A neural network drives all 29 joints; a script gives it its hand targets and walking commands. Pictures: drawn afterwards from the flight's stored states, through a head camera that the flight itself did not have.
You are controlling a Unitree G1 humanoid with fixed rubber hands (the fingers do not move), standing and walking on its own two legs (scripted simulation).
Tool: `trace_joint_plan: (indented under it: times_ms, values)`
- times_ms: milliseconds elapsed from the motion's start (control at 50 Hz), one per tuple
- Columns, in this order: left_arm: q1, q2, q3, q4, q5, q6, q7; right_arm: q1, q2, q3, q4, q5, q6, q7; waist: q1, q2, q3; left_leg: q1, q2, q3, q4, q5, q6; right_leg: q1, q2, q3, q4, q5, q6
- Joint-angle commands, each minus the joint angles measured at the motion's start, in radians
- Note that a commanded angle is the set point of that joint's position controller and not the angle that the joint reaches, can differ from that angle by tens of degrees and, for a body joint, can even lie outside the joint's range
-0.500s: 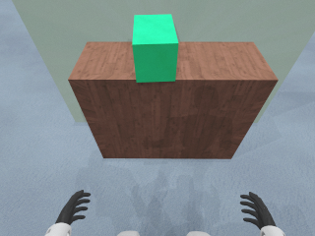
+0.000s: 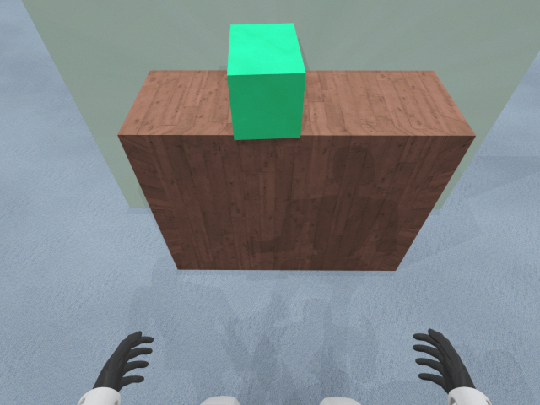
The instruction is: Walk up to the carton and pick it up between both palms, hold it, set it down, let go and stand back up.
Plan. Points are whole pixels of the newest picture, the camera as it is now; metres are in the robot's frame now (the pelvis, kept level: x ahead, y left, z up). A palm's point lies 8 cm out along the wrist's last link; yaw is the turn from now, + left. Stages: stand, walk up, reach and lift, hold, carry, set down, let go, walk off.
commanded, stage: stand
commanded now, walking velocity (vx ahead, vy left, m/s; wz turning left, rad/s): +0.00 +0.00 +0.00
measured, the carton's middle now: (264, 80) +0.83 +0.04 +0.04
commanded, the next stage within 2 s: walk up in 0.96 s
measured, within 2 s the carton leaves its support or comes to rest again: neither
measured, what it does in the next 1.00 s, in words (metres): stands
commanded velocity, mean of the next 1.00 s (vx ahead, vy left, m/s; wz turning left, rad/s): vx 0.00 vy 0.00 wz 0.00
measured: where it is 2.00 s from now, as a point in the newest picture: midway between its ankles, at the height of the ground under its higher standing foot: outside the picture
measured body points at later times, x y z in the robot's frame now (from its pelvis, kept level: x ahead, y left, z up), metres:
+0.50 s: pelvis +0.00 +0.00 +0.00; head +0.00 +0.00 +0.45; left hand +0.15 +0.26 -0.08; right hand +0.16 -0.26 -0.08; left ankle +0.04 +0.12 -0.72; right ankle +0.04 -0.12 -0.72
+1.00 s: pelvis +0.00 +0.00 +0.00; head +0.00 +0.00 +0.45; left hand +0.15 +0.26 -0.08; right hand +0.16 -0.26 -0.07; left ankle +0.04 +0.12 -0.72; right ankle +0.04 -0.12 -0.72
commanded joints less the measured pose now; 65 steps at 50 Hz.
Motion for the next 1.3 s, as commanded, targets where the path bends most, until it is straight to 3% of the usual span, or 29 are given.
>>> trace_joint_plan:
  times_ms: [0, 1120, 1140, 1160, 1180, 1200, 1220, 1260, 1280]
  values:
    - [-0.072, 0.225, 0.085, -0.049, 0.006, -0.022, -0.006, -0.074, -0.269, -0.036, -0.029, 0.000, -0.038, 0.010, -0.001, 0.014, -0.077, 0.070, 0.112, -0.128, -0.210, 0.081, 0.045, 0.049, -0.110, 0.118, -0.197, 0.106, -0.036]
    - [-0.062, 0.228, 0.082, 0.008, 0.005, -0.026, -0.012, -0.059, -0.276, -0.034, -0.005, 0.002, -0.043, 0.009, 0.003, 0.025, -0.105, 0.088, 0.122, -0.125, -0.248, 0.091, 0.042, 0.072, -0.117, 0.117, -0.233, 0.128, -0.031]
    - [0.060, 0.265, 0.101, -0.024, 0.027, -0.032, -0.019, 0.043, -0.320, -0.047, -0.046, -0.021, -0.041, 0.027, 0.007, 0.026, -0.209, 0.079, 0.053, -0.087, -0.175, -0.263, 0.082, 0.156, -0.095, 0.138, -0.214, -0.271, -0.095]
    - [0.092, 0.280, 0.115, -0.014, 0.029, -0.028, -0.021, 0.007, -0.297, -0.045, -0.068, -0.036, -0.035, 0.035, 0.030, -0.005, -0.116, -0.058, 0.034, -0.092, -0.128, -0.360, 0.076, 0.130, -0.128, 0.240, -0.272, -0.456, -0.131]
    - [0.135, 0.306, 0.129, -0.009, 0.033, -0.025, -0.022, -0.018, -0.290, -0.046, -0.097, -0.039, -0.031, 0.041, 0.055, -0.064, -0.043, -0.192, 0.007, -0.055, -0.044, -0.349, 0.056, 0.161, -0.187, 0.357, -0.356, -0.582, -0.172]
    - [0.156, 0.335, 0.139, -0.007, 0.037, -0.025, -0.020, -0.033, -0.281, -0.048, -0.120, -0.036, -0.030, 0.047, 0.071, -0.132, 0.021, -0.275, -0.011, 0.020, 0.058, -0.254, 0.037, 0.177, -0.273, 0.461, -0.442, -0.644, -0.220]
    - [0.138, 0.353, 0.146, -0.018, 0.045, -0.028, -0.014, -0.025, -0.291, -0.055, -0.132, -0.038, -0.031, 0.050, 0.076, -0.152, 0.065, -0.312, 0.026, 0.002, 0.122, -0.204, 0.032, 0.166, -0.331, 0.516, -0.472, -0.617, -0.257]
    - [0.098, 0.365, 0.151, -0.044, 0.057, -0.038, -0.006, 0.010, -0.307, -0.065, -0.130, -0.039, -0.037, 0.052, 0.054, -0.125, 0.062, -0.286, 0.070, -0.053, 0.125, -0.201, 0.044, 0.127, -0.353, 0.505, -0.446, -0.560, -0.262]
    - [0.068, 0.359, 0.149, -0.054, 0.056, -0.038, -0.007, 0.040, -0.303, -0.066, -0.120, -0.038, -0.044, 0.053, 0.027, -0.105, 0.042, -0.207, 0.074, -0.053, 0.028, -0.188, 0.056, 0.098, -0.325, 0.443, -0.392, -0.521, -0.239]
